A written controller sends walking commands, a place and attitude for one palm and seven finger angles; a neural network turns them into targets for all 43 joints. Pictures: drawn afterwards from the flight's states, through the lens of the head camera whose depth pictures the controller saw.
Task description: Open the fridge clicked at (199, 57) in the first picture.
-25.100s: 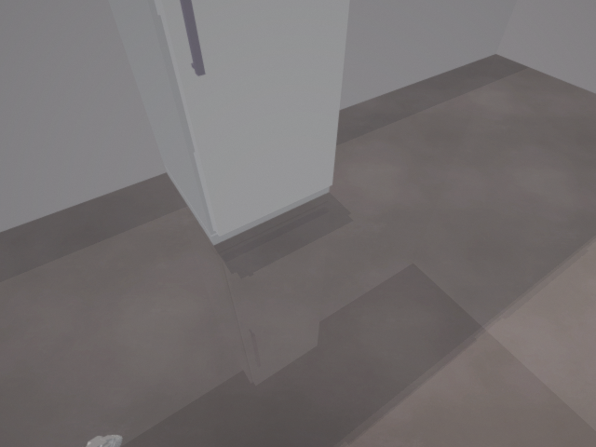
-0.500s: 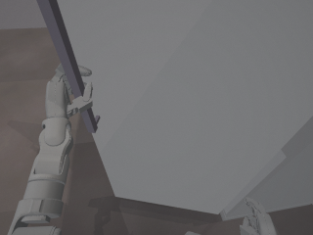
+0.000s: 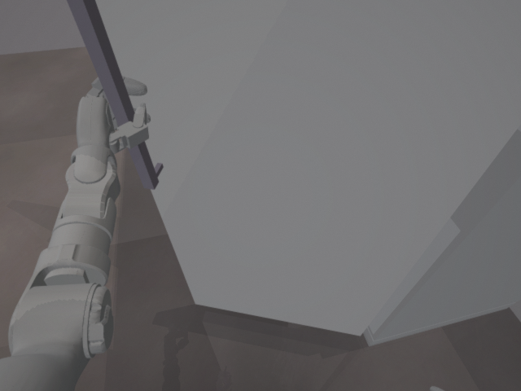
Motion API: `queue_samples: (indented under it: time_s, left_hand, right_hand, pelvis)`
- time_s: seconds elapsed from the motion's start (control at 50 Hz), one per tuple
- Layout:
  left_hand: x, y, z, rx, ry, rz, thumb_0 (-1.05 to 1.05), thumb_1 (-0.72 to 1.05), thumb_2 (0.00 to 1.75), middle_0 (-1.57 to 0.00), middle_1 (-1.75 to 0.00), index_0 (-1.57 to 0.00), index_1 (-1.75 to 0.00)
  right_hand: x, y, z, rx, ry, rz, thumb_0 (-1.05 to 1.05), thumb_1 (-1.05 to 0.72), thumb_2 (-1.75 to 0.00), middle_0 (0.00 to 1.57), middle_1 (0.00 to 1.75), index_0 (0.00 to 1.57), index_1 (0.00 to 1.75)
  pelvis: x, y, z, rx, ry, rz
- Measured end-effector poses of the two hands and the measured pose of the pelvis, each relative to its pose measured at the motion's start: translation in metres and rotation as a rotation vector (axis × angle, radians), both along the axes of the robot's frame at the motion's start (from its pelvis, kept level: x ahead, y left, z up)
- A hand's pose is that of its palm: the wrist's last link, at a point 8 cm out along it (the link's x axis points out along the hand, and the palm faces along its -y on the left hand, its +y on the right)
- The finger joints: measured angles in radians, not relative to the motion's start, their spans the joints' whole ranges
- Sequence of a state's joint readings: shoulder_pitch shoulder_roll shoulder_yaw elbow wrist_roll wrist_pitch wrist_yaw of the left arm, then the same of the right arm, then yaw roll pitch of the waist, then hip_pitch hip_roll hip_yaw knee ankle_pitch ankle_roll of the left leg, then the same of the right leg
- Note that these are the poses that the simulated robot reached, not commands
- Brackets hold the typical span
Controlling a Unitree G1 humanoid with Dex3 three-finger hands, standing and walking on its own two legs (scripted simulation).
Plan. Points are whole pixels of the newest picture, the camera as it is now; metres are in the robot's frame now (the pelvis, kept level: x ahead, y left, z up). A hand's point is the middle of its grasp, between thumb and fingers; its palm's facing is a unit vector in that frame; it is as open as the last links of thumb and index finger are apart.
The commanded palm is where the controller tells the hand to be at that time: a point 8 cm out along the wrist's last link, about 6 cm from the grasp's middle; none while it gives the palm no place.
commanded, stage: stop walking and hold the door back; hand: left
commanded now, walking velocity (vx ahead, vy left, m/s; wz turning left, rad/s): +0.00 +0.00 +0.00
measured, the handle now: (112, 57) +0.48 +0.21 +0.27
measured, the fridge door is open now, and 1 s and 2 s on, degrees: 66 67 67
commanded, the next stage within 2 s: loosen the grip on the handle in 0.58 s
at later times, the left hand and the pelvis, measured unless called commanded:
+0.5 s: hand (137, 131) +0.45 +0.19 +0.18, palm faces +0.15 -0.97 -0.21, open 5.5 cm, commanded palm +0.41 +0.25 +0.16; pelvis +0.02 +0.02 +0.01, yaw -3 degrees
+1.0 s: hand (129, 133) +0.43 +0.20 +0.19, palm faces +0.20 -0.96 -0.21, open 11.6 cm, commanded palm +0.40 +0.24 +0.18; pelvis +0.00 +0.00 +0.00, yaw -2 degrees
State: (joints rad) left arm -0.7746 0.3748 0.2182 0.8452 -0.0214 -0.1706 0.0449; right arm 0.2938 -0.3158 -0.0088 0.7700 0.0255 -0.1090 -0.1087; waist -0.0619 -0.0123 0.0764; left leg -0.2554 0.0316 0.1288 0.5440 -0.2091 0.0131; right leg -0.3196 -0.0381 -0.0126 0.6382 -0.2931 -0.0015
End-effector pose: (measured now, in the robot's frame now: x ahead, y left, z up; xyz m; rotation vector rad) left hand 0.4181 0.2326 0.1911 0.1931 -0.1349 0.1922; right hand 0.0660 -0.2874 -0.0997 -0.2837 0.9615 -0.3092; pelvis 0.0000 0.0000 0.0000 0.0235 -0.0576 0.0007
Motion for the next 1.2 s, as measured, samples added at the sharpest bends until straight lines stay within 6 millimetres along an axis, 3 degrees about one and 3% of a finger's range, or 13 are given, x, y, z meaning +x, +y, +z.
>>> queue_samples:
  time_s: [0.1, 0.22, 0.46, 0.6, 0.68, 0.74, 0.84, 0.94, 1.04, 1.12, 1.2]
  left_hand:
    - [0.006, 0.000, -0.001, 0.020, -0.017, -0.008, -0.04, 0.68, 0.80, -0.45, -1.41, -0.41, -1.40]
    - [0.006, 0.001, -0.003, 0.051, -0.043, -0.008, -0.06, 0.68, 0.79, -0.47, -1.42, -0.39, -1.40]
    - [0.003, 0.007, -0.006, 0.048, -0.086, -0.076, -0.08, 0.67, 0.75, -0.46, -1.43, -0.42, -1.40]
    - [-0.007, 0.007, -0.007, 0.045, -0.092, -0.066, -0.08, 0.68, 0.75, -0.45, -1.44, -0.41, -1.40]
    - [-0.009, 0.007, -0.007, 0.046, -0.085, -0.065, -0.09, 0.68, 0.75, -0.46, -1.44, -0.42, -1.40]
    - [0.002, 0.013, 0.002, 0.115, -0.029, -0.112, -0.10, 0.60, 0.74, -0.50, -1.45, -0.42, -1.40]
    - [0.000, 0.018, 0.008, -0.038, -0.042, -0.079, -0.06, 0.44, 0.69, -0.51, -1.44, -0.42, -1.38]
    - [-0.013, 0.013, 0.004, 0.019, -0.098, -0.019, -0.02, 0.14, 0.54, -0.48, -1.42, -0.30, -1.32]
    - [-0.021, 0.008, -0.002, 0.082, -0.100, -0.052, -0.01, -0.22, 0.36, -0.44, -1.38, -0.29, -1.31]
    - [-0.021, 0.008, -0.006, 0.066, -0.101, -0.073, -0.01, -0.40, 0.28, -0.44, -1.36, -0.31, -1.29]
    - [-0.019, 0.011, -0.006, 0.062, -0.108, -0.086, -0.01, -0.49, 0.23, -0.45, -1.33, -0.31, -1.25]
  right_hand:
    - [0.003, 0.011, -0.001, 0.040, 0.012, -0.011, 0.01, -0.91, -0.90, 0.20, 0.30, 0.20, 0.30]
    - [0.024, 0.027, -0.007, 0.101, -0.001, -0.010, 0.01, -0.91, -0.90, 0.20, 0.30, 0.20, 0.30]
    - [0.074, 0.059, 0.017, 0.092, -0.118, 0.035, 0.01, -0.91, -0.90, 0.20, 0.30, 0.21, 0.30]
    - [0.084, 0.066, 0.016, 0.104, -0.121, 0.070, 0.01, -0.91, -0.90, 0.20, 0.30, 0.21, 0.30]
    - [0.079, 0.063, 0.013, 0.099, -0.098, 0.063, 0.01, -0.91, -0.90, 0.21, 0.30, 0.21, 0.30]
    - [0.069, 0.056, 0.016, 0.095, -0.103, 0.076, 0.01, -0.91, -0.90, 0.21, 0.30, 0.21, 0.30]
    - [0.042, 0.038, 0.021, 0.090, -0.140, 0.069, 0.01, -0.91, -0.90, 0.21, 0.30, 0.21, 0.30]
    - [0.008, 0.019, 0.015, 0.081, -0.095, 0.031, 0.01, -0.91, -0.90, 0.20, 0.30, 0.21, 0.30]
    - [-0.017, 0.009, 0.004, 0.071, -0.008, 0.002, 0.01, -0.91, -0.90, 0.20, 0.30, 0.21, 0.30]
    - [-0.021, 0.008, 0.000, 0.069, 0.023, -0.007, 0.01, -0.91, -0.90, 0.20, 0.30, 0.20, 0.30]
    - [-0.009, 0.013, -0.001, 0.078, 0.009, 0.000, 0.01, -0.91, -0.90, 0.20, 0.30, 0.20, 0.30]
  pelvis:
    - [0.009, -0.003, 0.002, -0.019, 0.022, -0.008]
    - [0.015, -0.001, 0.003, -0.032, 0.037, -0.020]
    - [0.022, 0.021, 0.008, -0.028, 0.059, -0.058]
    - [0.020, 0.020, 0.008, -0.034, 0.062, -0.060]
    - [0.019, 0.019, 0.008, -0.036, 0.064, -0.056]
    - [0.013, 0.016, 0.009, -0.024, 0.076, -0.051]
    - [0.005, 0.009, 0.008, -0.016, 0.100, -0.053]
    - [-0.001, 0.002, 0.003, -0.015, 0.107, -0.049]
    - [-0.003, -0.003, 0.001, -0.019, 0.107, -0.036]
    - [-0.002, -0.005, 0.001, -0.023, 0.112, -0.036]
    - [0.003, -0.005, 0.001, -0.024, 0.120, -0.038]
